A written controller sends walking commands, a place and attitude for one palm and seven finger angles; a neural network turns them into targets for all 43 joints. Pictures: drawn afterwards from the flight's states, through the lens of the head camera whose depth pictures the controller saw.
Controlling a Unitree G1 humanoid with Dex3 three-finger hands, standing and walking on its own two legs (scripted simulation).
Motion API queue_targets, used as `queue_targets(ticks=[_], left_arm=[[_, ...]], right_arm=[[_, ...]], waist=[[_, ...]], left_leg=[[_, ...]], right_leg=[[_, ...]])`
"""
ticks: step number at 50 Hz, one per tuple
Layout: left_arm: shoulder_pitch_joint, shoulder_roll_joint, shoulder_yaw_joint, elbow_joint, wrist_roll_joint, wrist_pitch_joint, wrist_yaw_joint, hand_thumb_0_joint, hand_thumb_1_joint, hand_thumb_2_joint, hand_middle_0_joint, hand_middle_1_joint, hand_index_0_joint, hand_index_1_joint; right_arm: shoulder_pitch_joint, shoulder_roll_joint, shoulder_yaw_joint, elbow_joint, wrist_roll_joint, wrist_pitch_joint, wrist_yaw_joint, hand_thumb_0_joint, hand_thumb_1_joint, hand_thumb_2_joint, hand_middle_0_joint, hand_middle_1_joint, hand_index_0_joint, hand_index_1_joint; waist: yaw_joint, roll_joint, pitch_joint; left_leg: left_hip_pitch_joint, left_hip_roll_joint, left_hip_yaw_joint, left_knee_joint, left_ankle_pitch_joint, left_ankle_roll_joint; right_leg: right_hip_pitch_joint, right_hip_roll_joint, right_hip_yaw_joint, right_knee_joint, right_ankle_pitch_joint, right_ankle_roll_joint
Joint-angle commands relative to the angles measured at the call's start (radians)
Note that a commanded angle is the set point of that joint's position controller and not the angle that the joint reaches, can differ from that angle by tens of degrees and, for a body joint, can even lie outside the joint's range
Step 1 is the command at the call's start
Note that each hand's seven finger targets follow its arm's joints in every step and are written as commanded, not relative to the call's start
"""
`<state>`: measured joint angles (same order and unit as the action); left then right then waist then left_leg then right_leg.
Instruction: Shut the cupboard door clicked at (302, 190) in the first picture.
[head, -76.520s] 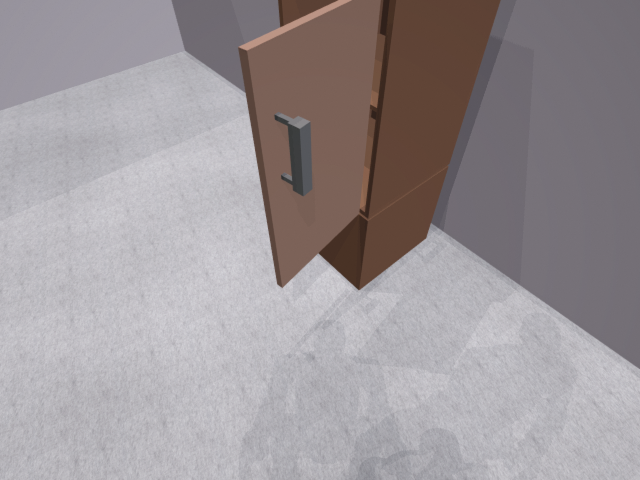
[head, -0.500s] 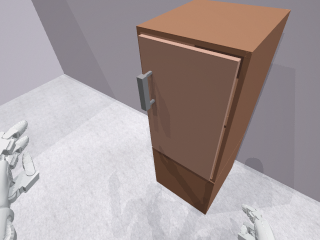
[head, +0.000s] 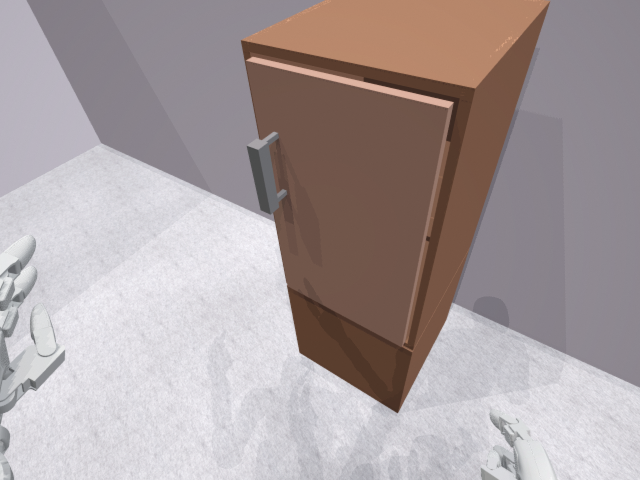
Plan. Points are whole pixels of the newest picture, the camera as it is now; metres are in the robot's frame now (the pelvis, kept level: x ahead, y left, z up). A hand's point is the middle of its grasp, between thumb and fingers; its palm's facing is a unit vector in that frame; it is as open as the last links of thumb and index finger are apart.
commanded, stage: step back with the hand held close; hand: left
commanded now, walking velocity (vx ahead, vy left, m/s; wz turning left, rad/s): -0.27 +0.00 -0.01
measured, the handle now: (271, 172) +0.62 +0.15 +0.06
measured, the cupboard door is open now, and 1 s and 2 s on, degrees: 0 0 0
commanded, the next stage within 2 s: stop stepping back and stand still in 1.06 s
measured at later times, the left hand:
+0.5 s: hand out of the picture +0.14 +0.30 +0.15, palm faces +0.41 -0.79 -0.45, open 7.4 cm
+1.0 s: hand out of the picture +0.03 +0.29 +0.17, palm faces +0.45 -0.76 -0.47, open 7.4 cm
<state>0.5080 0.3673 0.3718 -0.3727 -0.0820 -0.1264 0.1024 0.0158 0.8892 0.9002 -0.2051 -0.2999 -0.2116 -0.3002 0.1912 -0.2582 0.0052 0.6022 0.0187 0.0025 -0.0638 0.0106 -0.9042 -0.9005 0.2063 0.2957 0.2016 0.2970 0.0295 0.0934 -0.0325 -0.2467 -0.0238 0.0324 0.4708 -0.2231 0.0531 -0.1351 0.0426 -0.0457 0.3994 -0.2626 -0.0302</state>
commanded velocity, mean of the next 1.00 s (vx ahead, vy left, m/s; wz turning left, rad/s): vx -0.32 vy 0.00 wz -0.02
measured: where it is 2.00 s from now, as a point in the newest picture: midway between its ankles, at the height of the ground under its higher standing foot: outside the picture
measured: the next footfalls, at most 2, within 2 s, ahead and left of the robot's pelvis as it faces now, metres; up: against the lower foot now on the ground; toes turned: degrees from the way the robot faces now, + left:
right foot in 0.62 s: -0.08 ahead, -0.10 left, +0.00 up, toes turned +5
left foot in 1.14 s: -0.14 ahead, +0.16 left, +0.00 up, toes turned +2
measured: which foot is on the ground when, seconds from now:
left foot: down 0.00-0.94, up 0.96-1.00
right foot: down 0.00-0.46, up 0.48-0.60, down 0.62-1.00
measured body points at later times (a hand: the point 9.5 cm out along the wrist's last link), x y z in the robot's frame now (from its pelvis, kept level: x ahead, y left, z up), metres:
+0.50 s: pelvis -0.06 +0.03 -0.01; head -0.06 +0.04 +0.44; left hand +0.11 +0.33 +0.17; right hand +0.10 -0.22 -0.08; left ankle +0.02 +0.08 -0.74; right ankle -0.04 -0.10 -0.74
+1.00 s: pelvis -0.15 +0.02 -0.02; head -0.15 +0.04 +0.43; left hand +0.00 +0.33 +0.20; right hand +0.04 -0.21 -0.08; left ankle -0.03 +0.10 -0.72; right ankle -0.12 -0.10 -0.74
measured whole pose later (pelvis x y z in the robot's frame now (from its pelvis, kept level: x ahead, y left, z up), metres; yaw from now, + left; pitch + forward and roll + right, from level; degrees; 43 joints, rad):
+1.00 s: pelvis -0.15 +0.02 -0.02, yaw +2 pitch +1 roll -2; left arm 0.56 0.46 0.45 -0.55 -0.05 -0.25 0.14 0.02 0.88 0.90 -0.21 -0.30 -0.22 -0.30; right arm 0.17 -0.21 -0.01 0.60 -0.01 -0.03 -0.05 0.01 -0.90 -0.90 0.21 0.30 0.20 0.30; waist 0.01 -0.01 -0.02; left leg -0.58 -0.03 0.03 0.73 -0.34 -0.01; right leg -0.35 0.04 0.02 0.58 -0.24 -0.01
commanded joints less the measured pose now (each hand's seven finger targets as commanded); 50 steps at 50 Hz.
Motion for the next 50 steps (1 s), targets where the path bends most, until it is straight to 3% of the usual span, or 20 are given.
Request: queue_targets(ticks=[1, 4, 10, 17, 20, 24, 25, 29, 31, 34, 35, 36, 38, 39, 42, 44, 45, 47, 48, 50], left_arm=[[-0.035, 0.222, 0.129, -0.239, 0.0, -0.065, 0.031, 0.0, 0.9, 0.9, -0.2, -0.3, -0.2, -0.3], [-0.019, 0.277, 0.187, -0.266, -0.005, -0.065, 0.039, 0.0, 0.9, 0.9, -0.2, -0.3, -0.2, -0.3], [0.047, 0.248, 0.176, -0.222, -0.012, -0.063, 0.045, 0.0, 0.9, 0.9, -0.2, -0.3, -0.2, -0.3], [0.01, 0.239, 0.145, -0.239, 0.003, -0.084, 0.061, 0.0, 0.9, 0.9, -0.2, -0.3, -0.2, -0.3], [-0.017, 0.251, 0.155, -0.286, 0.02, -0.11, 0.072, 0.0, 0.9, 0.9, -0.2, -0.3, -0.2, -0.3], [-0.056, 0.279, 0.211, -0.332, 0.053, -0.14, 0.073, 0.0, 0.9, 0.9, -0.2, -0.3, -0.2, -0.3], [-0.055, 0.25, 0.192, -0.341, 0.054, -0.144, 0.069, 0.0, 0.9, 0.9, -0.2, -0.3, -0.2, -0.3], [0.03, 0.266, 0.235, -0.3, 0.045, -0.161, 0.055, 0.0, 0.9, 0.9, -0.2, -0.3, -0.2, -0.3], [0.042, 0.235, 0.202, -0.309, 0.026, -0.17, 0.05, 0.0, 0.9, 0.9, -0.2, -0.3, -0.2, -0.3], [0.031, 0.241, 0.199, -0.324, 0.013, -0.183, 0.052, 0.0, 0.9, 0.9, -0.2, -0.3, -0.2, -0.3], [0.016, 0.215, 0.16, -0.342, 0.009, -0.179, 0.048, 0.0, 0.9, 0.9, -0.2, -0.3, -0.2, -0.3], [0.014, 0.236, 0.175, -0.349, 0.009, -0.176, 0.048, 0.0, 0.9, 0.9, -0.2, -0.3, -0.2, -0.3], [0.011, 0.245, 0.19, -0.363, 0.013, -0.173, 0.047, 0.0, 0.9, 0.9, -0.2, -0.3, -0.2, -0.3], [0.025, 0.276, 0.229, -0.363, 0.016, -0.173, 0.049, 0.0, 0.9, 0.9, -0.2, -0.3, -0.2, -0.3], [0.019, 0.269, 0.239, -0.362, 0.019, -0.172, 0.046, 0.0, 0.9, 0.9, -0.2, -0.3, -0.2, -0.3], [0.018, 0.308, 0.274, -0.364, 0.024, -0.171, 0.048, 0.0, 0.9, 0.9, -0.2, -0.3, -0.2, -0.3], [0.017, 0.278, 0.235, -0.371, 0.018, -0.171, 0.049, 0.0, 0.9, 0.9, -0.2, -0.3, -0.2, -0.3], [0.027, 0.276, 0.208, -0.343, 0.015, -0.17, 0.067, 0.0, 0.9, 0.9, -0.2, -0.3, -0.2, -0.3], [0.014, 0.271, 0.196, -0.326, 0.024, -0.166, 0.077, 0.0, 0.9, 0.9, -0.2, -0.3, -0.2, -0.3], [0.015, 0.242, 0.166, -0.278, 0.029, -0.138, 0.082, 0.0, 0.9, 0.9, -0.2, -0.3, -0.2, -0.3]], right_arm=[[-0.116, -0.103, -0.049, -0.182, 0.006, -0.025, -0.023, 0.0, -0.9, -0.9, 0.2, 0.3, 0.2, 0.3], [-0.121, -0.106, -0.056, -0.199, 0.006, -0.006, -0.032, 0.0, -0.9, -0.9, 0.2, 0.3, 0.2, 0.3], [-0.106, -0.099, -0.057, -0.213, 0.013, 0.02, -0.031, 0.0, -0.9, -0.9, 0.2, 0.3, 0.2, 0.3], [-0.096, -0.107, -0.056, -0.21, 0.01, 0.002, -0.03, 0.0, -0.9, -0.9, 0.2, 0.3, 0.2, 0.3], [-0.096, -0.112, -0.051, -0.209, 0.003, -0.016, -0.038, 0.0, -0.9, -0.9, 0.2, 0.3, 0.2, 0.3], [-0.098, -0.132, -0.059, -0.213, -0.011, -0.049, -0.048, 0.0, -0.9, -0.9, 0.2, 0.3, 0.2, 0.3], [-0.081, -0.12, -0.057, -0.211, -0.012, -0.054, -0.045, 0.0, -0.9, -0.9, 0.2, 0.3, 0.2, 0.3], [-0.066, -0.126, -0.07, -0.199, -0.02, -0.079, -0.032, 0.0, -0.9, -0.9, 0.2, 0.3, 0.2, 0.3], [-0.065, -0.113, -0.064, -0.189, -0.011, -0.088, -0.023, 0.0, -0.9, -0.9, 0.2, 0.3, 0.2, 0.3], [-0.066, -0.122, -0.065, -0.153, -0.017, -0.103, -0.02, 0.0, -0.9, -0.9, 0.2, 0.3, 0.2, 0.3], [-0.067, -0.114, -0.064, -0.153, -0.009, -0.107, -0.018, 0.0, -0.9, -0.9, 0.2, 0.3, 0.2, 0.3], [-0.075, -0.119, -0.07, -0.155, -0.007, -0.109, -0.018, 0.0, -0.9, -0.9, 0.2, 0.3, 0.2, 0.3], [-0.091, -0.119, -0.072, -0.163, -0.01, -0.105, -0.017, 0.0, -0.9, -0.9, 0.2, 0.3, 0.2, 0.3], [-0.104, -0.125, -0.074, -0.164, -0.014, -0.106, -0.018, 0.0, -0.9, -0.9, 0.2, 0.3, 0.2, 0.3], [-0.115, -0.112, -0.07, -0.172, -0.018, -0.095, -0.019, 0.0, -0.9, -0.9, 0.2, 0.3, 0.2, 0.3], [-0.115, -0.108, -0.076, -0.172, -0.024, -0.089, -0.016, 0.0, -0.9, -0.9, 0.2, 0.3, 0.2, 0.3], [-0.108, -0.083, -0.07, -0.173, -0.022, -0.086, -0.013, 0.0, -0.9, -0.9, 0.2, 0.3, 0.2, 0.3], [-0.067, -0.062, -0.072, -0.139, -0.021, -0.077, -0.004, 0.0, -0.9, -0.9, 0.2, 0.3, 0.2, 0.3], [-0.066, -0.06, -0.076, -0.128, -0.021, -0.07, -0.001, 0.0, -0.9, -0.9, 0.2, 0.3, 0.2, 0.3], [-0.065, -0.056, -0.074, -0.115, -0.023, -0.055, -0.001, 0.0, -0.9, -0.9, 0.2, 0.3, 0.2, 0.3]], waist=[[-0.011, -0.03, -0.139], [-0.008, -0.056, -0.17], [-0.019, -0.087, -0.149], [-0.032, -0.086, -0.045], [-0.034, -0.016, -0.023], [-0.017, 0.135, -0.037], [-0.019, 0.128, -0.048], [-0.02, 0.058, -0.071], [-0.028, -0.013, -0.089], [-0.026, 0.021, -0.192], [-0.026, -0.003, -0.232], [-0.024, -0.008, -0.251], [-0.025, 0.028, -0.222], [-0.021, 0.06, -0.201], [-0.025, 0.067, -0.129], [-0.026, 0.017, -0.102], [-0.034, -0.038, -0.088], [-0.047, -0.225, -0.097], [-0.048, -0.269, -0.086], [-0.049, -0.261, -0.054]], left_leg=[[0.114, 0.098, -0.1, -0.018, 0.351, -0.002], [0.107, 0.102, -0.095, -0.014, 0.395, -0.002], [0.013, 0.114, -0.107, -0.016, 0.328, -0.006], [-0.109, 0.104, -0.132, -0.042, -0.069, 0.002], [-0.199, 0.137, -0.193, -0.134, -0.223, 0.019], [-0.482, 0.23, -0.329, -0.326, -0.494, 0.07], [-0.477, 0.23, -0.327, -0.318, -0.477, 0.067], [-0.446, 0.217, -0.314, -0.278, -0.451, 0.058], [-0.306, 0.186, -0.27, -0.224, -0.307, 0.03], [-0.112, 0.188, -0.22, -0.163, 0.018, 0.016], [-0.066, 0.194, -0.219, -0.145, 0.084, 0.014], [-0.055, 0.211, -0.219, -0.146, 0.061, 0.023], [-0.169, 0.226, -0.232, -0.199, -0.156, 0.034], [-0.242, 0.224, -0.245, -0.231, -0.272, 0.032], [-0.407, 0.215, -0.242, -0.255, -0.474, 0.013], [-0.399, 0.171, -0.198, -0.165, -0.46, -0.005], [-0.308, 0.13, -0.159, -0.061, -0.368, -0.03], [-0.036, 0.028, -0.069, 0.327, -0.155, -0.085], [-0.036, 0.019, -0.067, 0.48, -0.16, -0.087], [-0.119, 0.041, -0.11, 0.588, -0.229, -0.073]], right_leg=[[-0.053, -0.124, 0.098, -0.006, 0.363, 0.026], [-0.039, -0.114, 0.097, 0.023, 0.409, 0.03], [-0.039, -0.128, 0.117, 0.049, 0.369, 0.022], [-0.153, -0.142, 0.172, -0.048, -0.019, 0.003], [-0.109, -0.099, 0.133, -0.014, -0.123, 0.013], [0.159, 0.01, 0.073, 0.247, 0.015, 0.041], [0.161, 0.011, 0.068, 0.267, 0.028, 0.039], [0.144, 0.024, 0.084, 0.23, 0.02, 0.03], [0.041, -0.001, 0.105, 0.151, 0.045, 0.016], [-0.023, -0.015, 0.111, 0.138, 0.131, 0.027], [-0.034, -0.004, 0.099, 0.158, 0.112, 0.034], [-0.037, 0.003, 0.102, 0.172, 0.081, 0.041], [0.011, 0.011, 0.102, 0.197, 0.009, 0.035], [0.046, 0.013, 0.107, 0.2, -0.016, 0.026], [0.077, 0.01, 0.112, 0.208, -0.139, -0.004], [-0.011, -0.037, 0.177, 0.12, -0.239, -0.033], [-0.144, -0.101, 0.243, 0.035, -0.288, -0.062], [-0.457, -0.318, 0.45, -0.171, -0.285, -0.144], [-0.488, -0.387, 0.478, -0.192, -0.181, -0.166], [-0.468, -0.392, 0.427, -0.166, -0.059, -0.161]])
